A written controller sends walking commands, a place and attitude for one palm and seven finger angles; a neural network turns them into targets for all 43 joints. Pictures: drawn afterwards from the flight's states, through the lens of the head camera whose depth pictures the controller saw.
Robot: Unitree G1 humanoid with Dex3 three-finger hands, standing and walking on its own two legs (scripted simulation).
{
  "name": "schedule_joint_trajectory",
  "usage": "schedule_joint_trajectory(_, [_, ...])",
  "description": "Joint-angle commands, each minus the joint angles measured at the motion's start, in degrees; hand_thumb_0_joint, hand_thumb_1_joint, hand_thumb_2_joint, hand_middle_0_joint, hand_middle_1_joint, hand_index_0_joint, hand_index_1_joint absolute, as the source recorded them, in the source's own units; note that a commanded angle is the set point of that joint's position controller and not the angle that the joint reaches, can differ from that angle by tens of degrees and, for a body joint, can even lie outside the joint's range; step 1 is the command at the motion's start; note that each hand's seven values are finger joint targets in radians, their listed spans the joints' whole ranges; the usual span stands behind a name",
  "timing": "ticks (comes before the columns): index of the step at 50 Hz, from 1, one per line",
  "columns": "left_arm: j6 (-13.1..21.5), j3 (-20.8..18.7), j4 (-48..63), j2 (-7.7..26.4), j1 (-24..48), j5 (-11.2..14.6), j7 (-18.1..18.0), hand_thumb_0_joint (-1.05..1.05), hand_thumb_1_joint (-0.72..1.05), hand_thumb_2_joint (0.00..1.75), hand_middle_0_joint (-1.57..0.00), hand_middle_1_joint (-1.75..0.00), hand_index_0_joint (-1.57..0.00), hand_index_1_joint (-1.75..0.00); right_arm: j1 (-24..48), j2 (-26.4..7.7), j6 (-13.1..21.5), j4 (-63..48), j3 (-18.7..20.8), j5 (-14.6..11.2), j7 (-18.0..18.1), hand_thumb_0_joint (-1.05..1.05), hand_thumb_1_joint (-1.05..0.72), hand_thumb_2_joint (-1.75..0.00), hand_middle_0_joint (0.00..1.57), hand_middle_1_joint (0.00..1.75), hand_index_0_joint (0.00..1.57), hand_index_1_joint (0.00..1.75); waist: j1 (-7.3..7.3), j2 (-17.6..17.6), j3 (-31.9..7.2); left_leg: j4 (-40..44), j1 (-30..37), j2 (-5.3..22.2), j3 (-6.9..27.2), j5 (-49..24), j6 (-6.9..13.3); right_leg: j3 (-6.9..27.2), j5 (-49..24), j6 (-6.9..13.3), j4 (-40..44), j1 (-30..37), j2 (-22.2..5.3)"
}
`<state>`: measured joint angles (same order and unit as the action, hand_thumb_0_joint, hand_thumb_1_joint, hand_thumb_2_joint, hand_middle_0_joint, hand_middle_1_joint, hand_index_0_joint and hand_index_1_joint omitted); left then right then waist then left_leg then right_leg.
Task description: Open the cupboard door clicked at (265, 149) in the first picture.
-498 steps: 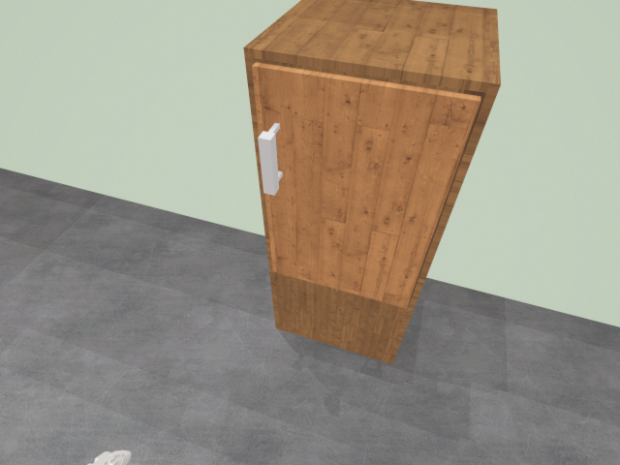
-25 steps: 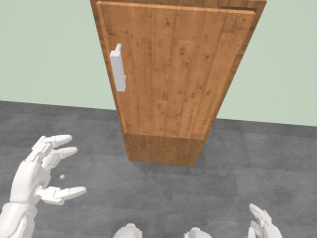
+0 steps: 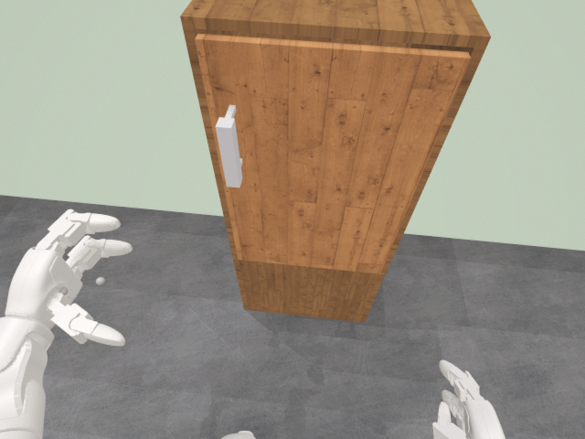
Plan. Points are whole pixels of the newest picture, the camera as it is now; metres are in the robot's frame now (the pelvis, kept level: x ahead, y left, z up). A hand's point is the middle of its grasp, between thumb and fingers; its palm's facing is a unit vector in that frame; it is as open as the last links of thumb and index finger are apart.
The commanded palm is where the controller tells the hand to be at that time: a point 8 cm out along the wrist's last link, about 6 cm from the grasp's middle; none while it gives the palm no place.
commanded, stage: raise the hand with hooked fingers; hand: left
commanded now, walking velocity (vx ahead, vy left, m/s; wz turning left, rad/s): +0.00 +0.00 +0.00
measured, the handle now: (233, 146) +0.56 +0.15 +0.07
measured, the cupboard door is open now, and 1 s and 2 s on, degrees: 0 0 0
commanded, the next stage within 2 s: move the hooked fingers beside the handle in 0.58 s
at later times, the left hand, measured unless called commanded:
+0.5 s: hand (113, 266) +0.30 +0.25 +0.09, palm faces +0.00 -1.00 -0.05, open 14.0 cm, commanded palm +0.27 +0.30 +0.09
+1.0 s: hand (133, 234) +0.35 +0.24 +0.09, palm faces -0.05 -1.00 -0.03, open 14.0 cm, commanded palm +0.32 +0.30 +0.09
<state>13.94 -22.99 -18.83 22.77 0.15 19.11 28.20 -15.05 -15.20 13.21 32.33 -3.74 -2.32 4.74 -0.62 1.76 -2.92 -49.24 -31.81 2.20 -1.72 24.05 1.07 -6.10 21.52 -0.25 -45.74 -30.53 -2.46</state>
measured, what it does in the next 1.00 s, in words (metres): stands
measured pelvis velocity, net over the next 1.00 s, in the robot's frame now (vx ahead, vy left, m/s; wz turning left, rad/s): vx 0.00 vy -0.01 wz -0.01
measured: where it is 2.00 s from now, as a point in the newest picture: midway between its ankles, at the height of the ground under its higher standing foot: outside the picture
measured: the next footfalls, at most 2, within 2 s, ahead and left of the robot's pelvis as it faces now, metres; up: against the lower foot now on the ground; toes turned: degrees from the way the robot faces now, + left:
none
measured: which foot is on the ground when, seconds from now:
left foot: down 0.00-1.00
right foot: down 0.00-1.00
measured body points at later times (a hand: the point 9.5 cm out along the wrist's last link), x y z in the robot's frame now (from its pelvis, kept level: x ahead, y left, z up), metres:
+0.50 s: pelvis +0.00 -0.01 +0.01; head +0.04 -0.02 +0.45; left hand +0.29 +0.31 +0.09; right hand +0.14 -0.27 -0.08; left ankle +0.01 +0.10 -0.70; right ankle +0.02 -0.13 -0.70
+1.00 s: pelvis +0.00 -0.01 +0.00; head +0.05 -0.01 +0.45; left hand +0.34 +0.30 +0.09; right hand +0.13 -0.28 -0.09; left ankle +0.01 +0.10 -0.70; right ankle +0.02 -0.13 -0.70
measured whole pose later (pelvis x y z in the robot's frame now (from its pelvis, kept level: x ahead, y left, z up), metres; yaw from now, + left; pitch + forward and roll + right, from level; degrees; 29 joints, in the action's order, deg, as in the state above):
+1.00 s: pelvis +0.00 -0.01 +0.00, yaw -1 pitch +8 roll -1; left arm 15.7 -24.9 -37.3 25.9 16.9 17.2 31.0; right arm -16.1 -16.6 10.8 34.2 -2.7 -2.4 5.4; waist 1.8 1.0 -2.4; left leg -47.0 -32.7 2.8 -2.2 22.5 0.0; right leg -5.5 20.6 0.8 -45.0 -32.5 -1.7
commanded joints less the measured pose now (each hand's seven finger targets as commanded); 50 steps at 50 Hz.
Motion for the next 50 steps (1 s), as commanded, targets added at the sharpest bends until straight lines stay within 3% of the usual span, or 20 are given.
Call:
schedule_joint_trajectory(1, [3.0, -7.04, 5.88, 16.2, 15.03, 2.41, 1.1, 0.0, -0.5, 0.3, -0.3, -1.2, -0.3, -1.2, 1.31, -9.25, 2.67, -6.48, 3.93, -0.49, 1.42, 0.0, -0.9, -0.9, 0.2, 0.3, 0.2, 0.3, 1.33, 2.97, -10.77, 10.08, 7.13, -1.67, 3.62, -13.38, -0.51, 2.03, -9.66, 1.86, 6.51, 4.56, 3.49])
schedule_joint_trajectory(3, [1.61, -7.26, 4.26, 17.38, 17.05, 2.32, 2.53, 0.0, -0.5, 0.3, -0.3, -1.2, -0.3, -1.2, 1.39, -9.48, 2.39, -6.59, 3.88, -0.61, 1.54, 0.0, -0.9, -0.9, 0.2, 0.3, 0.2, 0.3, 0.93, 4.84, -11.74, 10.35, 7.59, -1.94, 3.15, -14.38, -0.37, 2.55, -10.96, 2.09, 6.97, 6.13, 3.16])
schedule_joint_trajectory(6, [0.09, -5.92, 2.54, 15.9, 14.6, 2.27, 3.85, 0.0, -0.5, 0.3, -0.3, -1.2, -0.3, -1.2, 0.86, -9.55, 2.38, -7.38, 4.24, -0.74, 1.36, 0.0, -0.9, -0.9, 0.2, 0.3, 0.2, 0.3, 0.35, 3.32, -13.16, 10.51, 8.16, -1.91, 2.96, -17.12, -0.2, 2.39, -13.52, 1.93, 7.1, 7.23, 2.98])
schedule_joint_trajectory(7, [-0.09, -6.11, 1.94, 15.7, 13.17, 2.72, 4.3, 0.0, -0.5, 0.3, -0.3, -1.2, -0.3, -1.2, 0.55, -9.68, 2.43, -7.74, 4.38, -0.47, 1.12, 0.0, -0.9, -0.9, 0.2, 0.3, 0.2, 0.3, 0.21, 0.62, -13.72, 9.9, 7.93, -2.05, 2.73, -18.41, 0.04, 2.79, -15.32, 1.89, 7.12, 8.34, 3.18])
schedule_joint_trajectory(11, [1.74, -7.1, 4.23, 16.5, 13.87, 3.12, 3.59, 0.0, -0.5, 0.3, -0.3, -1.2, -0.3, -1.2, 0.39, -9.75, 2.24, -7.88, 4.8, -0.45, 0.49, 0.0, -0.9, -0.9, 0.2, 0.3, 0.2, 0.3, 0.44, 0.01, -13.35, 10.14, 7.4, -2.08, 2.35, -16.7, 0.1, 3.14, -13.93, 1.61, 7.63, 7.57, 3.16])
schedule_joint_trajectory(12, [2.34, -8.22, 4.33, 17.91, 15.05, 3.25, 3.17, 0.0, -0.5, 0.3, -0.3, -1.2, -0.3, -1.2, 0.44, -9.91, 2.17, -7.89, 4.62, -0.17, 0.39, 0.0, -0.9, -0.9, 0.2, 0.3, 0.2, 0.3, 0.08, 0.41, -12.13, 10.07, 6.82, -2.14, 2.43, -16.49, 0.01, 3.37, -13.5, 1.95, 7.44, 7.72, 3.34])
schedule_joint_trajectory(17, [4.73, -10.03, 6.19, 19.74, 16.17, 2.17, 0.82, 0.0, -0.5, 0.3, -0.3, -1.2, -0.3, -1.2, -0.06, -9.55, 1.94, -7.72, 4.73, 0.14, 0.45, 0.0, -0.9, -0.9, 0.2, 0.3, 0.2, 0.3, 0.0, 3.41, -13.91, 10.33, 7.96, -2.17, 2.05, -16.3, 0.07, 3.66, -12.92, 1.96, 7.17, 8.31, 3.22])
schedule_joint_trajectory(20, [5.1, -8.14, 6.37, 17.49, 15.78, 2.04, 1.05, 0.0, -0.5, 0.3, -0.3, -1.2, -0.3, -1.2, 0.42, -9.02, 1.91, -7.66, 4.7, -0.22, 0.72, 0.0, -0.9, -0.9, 0.2, 0.3, 0.2, 0.3, 0.62, 4.63, -13.7, 10.61, 7.96, -2.22, 1.62, -14.45, 0.17, 4.1, -11.79, 1.59, 7.95, 8.09, 2.94])
schedule_joint_trajectory(22, [4.75, -7.56, 5.39, 17.25, 15.95, 2.2, 1.59, 0.0, -0.5, 0.3, -0.3, -1.2, -0.3, -1.2, 0.39, -9.34, 1.84, -7.58, 4.62, -0.2, 0.95, 0.0, -0.9, -0.9, 0.2, 0.3, 0.2, 0.3, 0.96, 2.42, -12.87, 10.36, 7.44, -2.09, 1.72, -13.96, 0.38, 4.35, -11.43, 1.64, 8.26, 8.14, 3.05])
schedule_joint_trajectory(27, [3.84, -7.3, 3.45, 17.12, 16.39, 2.76, 2.83, 0.0, -0.5, 0.3, -0.3, -1.2, -0.3, -1.2, 0.58, -9.51, 2.0, -7.1, 4.53, -0.38, 1.31, 0.0, -0.9, -0.9, 0.2, 0.3, 0.2, 0.3, 1.16, 1.83, -11.79, 10.11, 6.9, -2.12, 1.71, -14.15, 0.4, 4.69, -12.17, 1.53, 8.53, 7.93, 2.87])
schedule_joint_trajectory(33, [4.0, -8.09, 2.87, 17.36, 16.42, 3.09, 3.02, 0.0, -0.5, 0.3, -0.3, -1.2, -0.3, -1.2, 0.78, -9.25, 1.99, -7.22, 4.49, -0.3, 1.08, 0.0, -0.9, -0.9, 0.2, 0.3, 0.2, 0.3, 0.7, -0.25, -13.54, 9.74, 6.24, -2.35, 1.5, -15.1, 0.38, 5.27, -13.94, 1.15, 8.26, 9.54, 2.52])
schedule_joint_trajectory(35, [4.14, -6.81, 2.28, 16.32, 18.85, 2.92, 2.93, 0.0, -0.5, 0.3, -0.3, -1.2, -0.3, -1.2, 0.8, -9.14, 1.88, -6.86, 4.37, -0.48, 1.24, 0.0, -0.9, -0.9, 0.2, 0.3, 0.2, 0.3, 1.48, 0.36, -12.56, 9.67, 6.15, -2.34, 1.42, -14.23, 0.31, 5.09, -13.16, 1.07, 8.39, 8.23, 2.54])
schedule_joint_trajectory(38, [4.31, -5.1, 0.05, 16.79, 28.73, 2.0, 2.55, 0.0, -0.5, 0.3, -0.3, -1.2, -0.3, -1.2, 0.31, -9.41, 1.54, -5.55, 4.18, -0.46, 1.76, 0.0, -0.9, -0.9, 0.2, 0.3, 0.2, 0.3, 3.5, 0.43, -10.53, 9.39, 5.39, -2.22, 1.83, -10.62, 0.34, 5.71, -8.58, 0.97, 8.93, 5.13, 2.64])
schedule_joint_trajectory(39, [4.29, -6.89, -2.88, 18.69, 28.2, 1.47, 2.39, 0.0, -0.5, 0.3, -0.3, -1.2, -0.3, -1.2, -0.26, -9.62, 1.39, -5.04, 4.33, -0.47, 1.92, 0.0, -0.9, -0.9, 0.2, 0.3, 0.2, 0.3, 3.09, 0.71, -10.56, 9.3, 4.89, -2.18, 1.77, -10.06, 0.26, 5.92, -7.6, 1.05, 9.11, 5.15, 2.5])
schedule_joint_trajectory(40, [4.53, -5.75, -3.57, 18.4, 30.43, 0.97, 2.43, 0.0, -0.5, 0.3, -0.3, -1.2, -0.3, -1.2, -0.26, -9.66, 1.29, -4.9, 4.11, -0.46, 2.02, 0.0, -0.9, -0.9, 0.2, 0.3, 0.2, 0.3, 3.54, 0.56, -10.23, 9.46, 4.54, -2.18, 1.95, -9.09, 0.28, 5.73, -6.37, 1.02, 9.06, 4.46, 2.44])
schedule_joint_trajectory(43, [5.26, -4.83, -4.39, 19.19, 35.19, -0.13, 2.58, 0.0, -0.5, 0.3, -0.3, -1.2, -0.3, -1.2, -0.58, -9.53, 1.16, -4.58, 4.03, -0.3, 2.05, 0.0, -0.9, -0.9, 0.2, 0.3, 0.2, 0.3, 3.32, 3.37, -14.39, 9.02, 5.69, -2.28, 2.12, -10.38, 0.37, 6.07, -7.7, 1.36, 8.1, 5.79, 2.32])
schedule_joint_trajectory(44, [5.6, -6.42, -5.16, 20.77, 33.88, -0.46, 2.45, 0.0, -0.5, 0.3, -0.3, -1.2, -0.3, -1.2, -1.06, -9.61, 1.08, -4.4, 4.34, -0.28, 2.02, 0.0, -0.9, -0.9, 0.2, 0.3, 0.2, 0.3, 2.59, 4.16, -16.44, 8.9, 6.51, -2.22, 2.1, -12.0, 0.3, 5.75, -9.62, 1.5, 7.57, 6.91, 2.32])
schedule_joint_trajectory(46, [5.76, -6.46, -5.3, 20.0, 31.61, -0.23, 2.45, 0.0, -0.5, 0.3, -0.3, -1.2, -0.3, -1.2, -1.46, -9.51, 0.96, -4.89, 4.52, -0.18, 1.76, 0.0, -0.9, -0.9, 0.2, 0.3, 0.2, 0.3, 1.84, 3.68, -19.62, 8.61, 7.79, -2.21, 2.07, -15.67, 0.29, 5.13, -14.17, 1.48, 6.5, 8.21, 2.52])
schedule_joint_trajectory(48, [5.37, -7.67, -7.13, 20.99, 31.12, 0.27, 2.64, 0.0, -0.5, 0.3, -0.3, -1.2, -0.3, -1.2, -1.84, -9.74, 0.38, -5.15, 4.44, -0.07, 1.36, 0.0, -0.9, -0.9, 0.2, 0.3, 0.2, 0.3, 1.45, 2.07, -19.73, 8.33, 6.43, -2.13, 2.05, -17.17, 0.2, 5.03, -16.46, 1.51, 5.88, 9.36, 2.73])
schedule_joint_trajectory(50, [4.46, -7.33, -10.25, 20.12, 30.74, 0.32, 2.41, 0.0, -0.5, 0.3, -0.3, -1.2, -0.3, -1.2, -1.82, -9.84, -0.26, -5.24, 4.43, -0.21, 1.12, 0.0, -0.9, -0.9, 0.2, 0.3, 0.2, 0.3, 1.73, 1.18, -16.34, 8.75, 4.08, -2.13, 1.7, -15.4, 0.1, 4.99, -15.28, 1.29, 6.32, 7.97, 2.62])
